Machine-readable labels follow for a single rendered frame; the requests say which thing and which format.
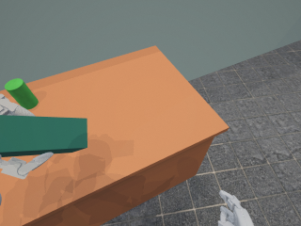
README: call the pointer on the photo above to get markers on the right robot hand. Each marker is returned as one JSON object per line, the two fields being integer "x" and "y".
{"x": 239, "y": 217}

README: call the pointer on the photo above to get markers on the left robot hand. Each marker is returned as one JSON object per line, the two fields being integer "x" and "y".
{"x": 17, "y": 167}

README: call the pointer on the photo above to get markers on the sponge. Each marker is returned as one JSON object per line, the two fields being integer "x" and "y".
{"x": 35, "y": 135}

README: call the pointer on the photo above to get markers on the table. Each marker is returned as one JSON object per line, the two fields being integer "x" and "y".
{"x": 148, "y": 130}

